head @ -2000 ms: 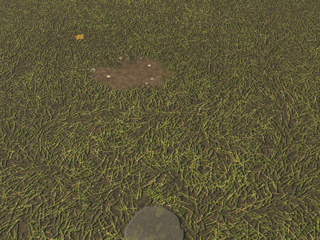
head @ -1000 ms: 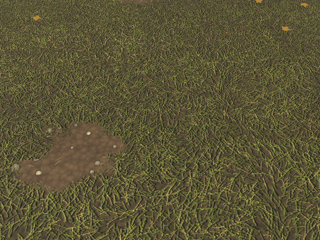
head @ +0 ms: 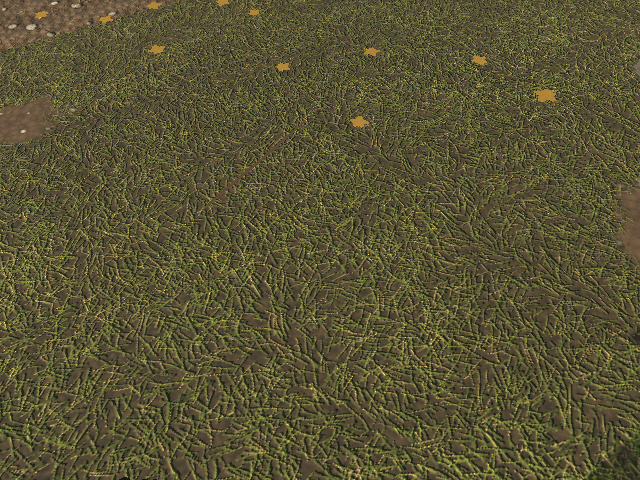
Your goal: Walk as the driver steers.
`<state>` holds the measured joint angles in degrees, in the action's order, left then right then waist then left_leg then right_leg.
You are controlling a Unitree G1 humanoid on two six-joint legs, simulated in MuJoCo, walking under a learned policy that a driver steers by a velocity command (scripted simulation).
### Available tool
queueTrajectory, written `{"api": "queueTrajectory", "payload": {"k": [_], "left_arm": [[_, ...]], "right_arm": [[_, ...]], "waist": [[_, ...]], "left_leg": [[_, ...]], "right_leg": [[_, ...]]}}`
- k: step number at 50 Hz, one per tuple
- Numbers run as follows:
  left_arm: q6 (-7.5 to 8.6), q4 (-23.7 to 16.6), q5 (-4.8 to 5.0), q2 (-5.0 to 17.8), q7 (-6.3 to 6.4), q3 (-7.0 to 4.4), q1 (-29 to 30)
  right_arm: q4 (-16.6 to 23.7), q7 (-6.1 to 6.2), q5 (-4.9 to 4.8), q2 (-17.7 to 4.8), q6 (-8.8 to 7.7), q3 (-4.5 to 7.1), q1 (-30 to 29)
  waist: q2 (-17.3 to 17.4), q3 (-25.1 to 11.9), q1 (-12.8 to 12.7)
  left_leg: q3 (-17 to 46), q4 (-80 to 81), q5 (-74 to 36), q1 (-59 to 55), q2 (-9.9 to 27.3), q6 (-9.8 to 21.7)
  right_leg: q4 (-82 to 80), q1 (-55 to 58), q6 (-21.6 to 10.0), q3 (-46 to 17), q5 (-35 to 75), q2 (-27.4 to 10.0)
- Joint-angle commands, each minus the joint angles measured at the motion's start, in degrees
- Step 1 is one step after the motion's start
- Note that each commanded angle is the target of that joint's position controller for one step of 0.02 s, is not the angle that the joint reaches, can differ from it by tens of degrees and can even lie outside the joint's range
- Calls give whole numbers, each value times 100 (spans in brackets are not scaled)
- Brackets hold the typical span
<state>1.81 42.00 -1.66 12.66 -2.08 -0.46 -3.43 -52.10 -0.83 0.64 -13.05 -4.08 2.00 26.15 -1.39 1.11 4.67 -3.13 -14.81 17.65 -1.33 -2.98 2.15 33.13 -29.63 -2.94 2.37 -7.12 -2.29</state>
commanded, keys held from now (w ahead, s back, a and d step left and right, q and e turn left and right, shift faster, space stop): w+q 1.00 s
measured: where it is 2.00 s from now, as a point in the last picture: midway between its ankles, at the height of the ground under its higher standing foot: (144, 350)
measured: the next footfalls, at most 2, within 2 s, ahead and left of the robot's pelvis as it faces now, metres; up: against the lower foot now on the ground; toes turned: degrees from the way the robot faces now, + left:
right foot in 0.04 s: +0.17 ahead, -0.10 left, +0.00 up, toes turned -2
left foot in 0.78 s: +0.52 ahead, +0.23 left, -0.14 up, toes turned +28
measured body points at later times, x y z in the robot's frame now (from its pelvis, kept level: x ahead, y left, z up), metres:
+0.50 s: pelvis +0.23 -0.01 -0.01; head +0.24 -0.01 +0.44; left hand +0.17 +0.25 -0.14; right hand +0.43 -0.23 -0.12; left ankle +0.28 +0.11 -0.69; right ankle +0.13 -0.10 -0.74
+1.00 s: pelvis +0.48 +0.16 -0.16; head +0.52 +0.18 +0.29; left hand +0.50 +0.44 -0.28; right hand +0.61 -0.06 -0.30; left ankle +0.49 +0.22 -0.88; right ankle +0.61 +0.05 -0.77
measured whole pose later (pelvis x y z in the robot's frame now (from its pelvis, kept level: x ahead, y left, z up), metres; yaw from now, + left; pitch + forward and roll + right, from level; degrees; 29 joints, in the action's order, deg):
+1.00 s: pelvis +0.48 +0.16 -0.16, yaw +31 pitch +0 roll +1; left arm 1.4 44.7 -3.1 11.3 1.1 -0.8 -6.0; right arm -54.1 0.3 1.0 -12.6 -1.5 2.8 20.6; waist -1.1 5.4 1.2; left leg -1.4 -32.1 13.5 18.7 -8.7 7.4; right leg 77.3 -43.6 2.8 -1.5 -18.4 -7.9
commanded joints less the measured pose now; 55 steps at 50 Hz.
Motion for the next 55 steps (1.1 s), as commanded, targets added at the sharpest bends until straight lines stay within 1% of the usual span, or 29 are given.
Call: {"api": "queueTrajectory", "payload": {"k": [1, 2, 3, 4, 5, 7, 9, 14, 17, 19, 26, 27, 29, 31, 32, 34, 35, 38, 39, 40, 41, 42, 43, 45, 46, 47, 48, 51, 55], "left_arm": [[161, -173, -59, 562, 92, -206, -518], [238, 116, -144, 782, 162, -300, -1394], [283, 238, -264, 1277, 254, -425, -2477], [198, 279, -163, 1700, 271, -539, -2451], [144, 233, -4, 1241, 259, -459, -2107], [224, 171, 31, 644, 208, -291, -1346], [322, 236, 51, 499, 237, -258, -1220], [427, 386, 126, 739, 304, -342, -1393], [425, 452, 73, 775, 307, -366, -1499], [473, 581, 21, 786, 302, -387, -1913], [304, 760, -50, 987, 349, -448, -2449], [342, 830, -47, 934, 332, -435, -2641], [455, 1252, -118, 731, 483, -392, -3436], [499, 1303, -167, 825, 519, -412, -3201], [487, 1184, -197, 624, 578, -353, -2715], [517, 1251, 89, 419, 631, -227, -2495], [532, 1177, 122, 654, 617, -261, -2271], [318, 1222, 210, 865, 503, -346, -2222], [249, 1311, 339, 797, 451, -396, -2295], [265, 1012, 379, 492, 454, -363, -2987], [364, 636, 373, 573, 441, -292, -2479], [365, 450, 245, 618, 451, -276, -2075], [320, 421, 82, 544, 429, -245, -1790], [96, 363, -296, 372, 370, -155, -1634], [-24, 392, -302, 425, 356, -164, -1733], [-70, 251, -186, 411, 359, -174, -1451], [-94, 3, -128, 397, 323, -157, -941], [-17, 40, -109, 280, 273, -82, -935], [-16, -233, 26, 278, 204, -64, 181]], "right_arm": [[172, 81, -19, -1032, 11, 224, 85], [184, 86, -68, -919, 21, 184, 106], [465, 76, -86, -628, -4, 93, -19], [566, 70, -182, -224, 10, 27, 529], [472, 120, -27, -852, 84, 180, 36], [509, 54, -71, -677, 93, 189, -309], [394, -25, 62, -559, 258, 196, -138], [697, -162, 74, -444, 413, 208, -889], [867, -194, 125, -357, 440, 142, -1246], [837, -201, 215, -547, 500, 221, -1175], [1202, -247, 270, -639, 577, 311, -2017], [1335, -239, 199, -559, 548, 316, -2426], [1641, -219, 250, -628, 422, 389, -3306], [1667, -199, 253, -581, 306, 370, -3350], [1735, -295, 168, -521, 239, 313, -3476], [1342, -617, 238, 64, 182, 113, -3101], [1063, -607, 222, -47, 249, 162, -2506], [-99, -147, 278, -698, 277, 422, 145], [-238, -27, 417, -1076, 243, 536, 369], [-137, -52, 442, -1909, 229, 660, 263], [120, -45, 136, -1985, 243, 680, 494], [222, 37, 32, -1745, 325, 619, 309], [226, 135, 72, -1452, 386, 502, 32], [256, 235, -46, -1169, 341, 415, -205], [396, 194, -2, -994, 273, 320, -641], [398, 141, 38, -875, 155, 252, -986], [390, 147, 33, -1058, 65, 288, -1114], [392, 114, -35, -945, 44, 304, -964], [373, 38, -82, -727, 152, 300, -219]], "waist": [[522, -52, -582], [220, -611, -925], [-494, -1452, -1336], [-1501, -1746, -1001], [-464, -945, -1031], [-172, -26, -653], [-412, 100, -413], [-223, 142, -335], [-313, 16, -417], [-180, -131, -481], [-189, 539, -829], [-256, 646, -1031], [-233, 1115, -1457], [-281, 1257, -1379], [339, 1393, -1197], [399, 929, -1100], [287, 706, -816], [198, -592, 320], [1040, -632, 679], [1642, -1552, -9], [801, -2808, 402], [-76, -2657, 299], [-169, -2053, 97], [-83, -1271, -166], [-347, -764, -552], [-399, -154, -869], [-192, 252, -937], [429, -233, -812], [468, -51, -137]], "left_leg": [[726, -832, -3983, 234, 1483, 668], [526, -1923, -3778, 668, 1202, 541], [257, -3727, -1813, 1771, 836, 403], [148, -5192, 1425, 3532, -40, 258], [652, -5541, 1098, 4011, 296, 315], [762, -5020, 205, 3608, 651, 264], [699, -4730, -21, 3175, 757, 129], [485, -3921, -971, 3433, 705, 1], [48, -3805, -1909, 3112, 588, 36], [326, -4324, -2037, 3732, 783, 232], [106, -4329, -845, 4607, 652, 489], [-38, -3975, -1325, 4921, 650, 480], [811, -3728, -1505, 6799, 828, 472], [630, -3429, -1291, 6858, 811, 429], [295, -2000, -2600, 5845, 851, 280], [-356, -1188, -4983, 2656, 501, 239], [-369, -1377, -5003, 2003, 374, 246], [-562, -960, -4789, -144, 206, 674], [-195, -453, -5144, -1237, 519, 970], [962, -3052, -8835, -3564, 1821, 1446], [2174, -2767, -8621, -3940, 2575, 2018], [2444, -2033, -6346, -3125, 2537, 1935], [2860, -1357, -4243, -2353, 2434, 1974], [3736, -617, -1642, -315, 2472, 2152], [3367, -461, -1113, 1173, 2342, 1987], [2903, -96, -1041, 2415, 1933, 1746], [2476, 276, -1355, 3329, 1436, 1600], [1808, -136, -2845, 2840, 959, 1441], [2041, -86, -1624, 1681, 988, 1216]], "right_leg": [[-662, 1236, -223, 156, -278, 357], [-833, 2496, -384, -76, -182, 212], [-965, 3919, -709, -1669, -846, -1292], [-1736, 4645, -1253, -3813, -1488, -2419], [-1845, 3983, -1121, -3459, -1922, -2128], [-2223, 2669, -773, -1897, -595, -1584], [-2362, 2166, -544, -1071, 170, -1236], [-2441, 2196, -552, -62, 1653, -1039], [-2156, 2059, -577, 527, 2011, -884], [-1697, 2786, -735, 367, 2395, -1336], [-896, 3701, -624, 501, 3152, -1751], [-933, 3998, -546, 529, 2462, -1588], [-942, 5436, -399, -49, 1090, -2034], [-789, 5332, -304, 144, 1323, -2033], [-741, 4239, -98, 688, 581, -1654], [-478, 2137, -43, 1410, -490, -1193], [11, 1910, -76, 1470, -88, -1215], [3804, 2189, -7, 1370, 1794, -1154], [6395, 994, 108, 1415, -1927, -291], [8647, -1514, 297, 624, -4566, -102], [8563, -2052, 360, -184, -3830, -309], [7785, -2081, 390, -335, -3151, -494], [7539, -2546, 449, -152, -2808, -411], [7622, -2476, 400, -410, -2826, -522], [6669, -1778, 385, -550, -2507, -747], [5415, -1279, 427, -645, -1390, -793], [4070, -622, 597, -480, -789, -718], [2600, 106, 687, -357, 304, -563], [992, -133, 531, -314, 872, -298]]}}
Keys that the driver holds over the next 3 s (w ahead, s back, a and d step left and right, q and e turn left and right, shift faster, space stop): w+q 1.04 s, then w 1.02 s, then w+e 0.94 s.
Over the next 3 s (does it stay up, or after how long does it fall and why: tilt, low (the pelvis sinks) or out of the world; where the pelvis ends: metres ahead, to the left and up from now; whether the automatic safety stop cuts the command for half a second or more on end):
stays up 1.34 0.74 -0.29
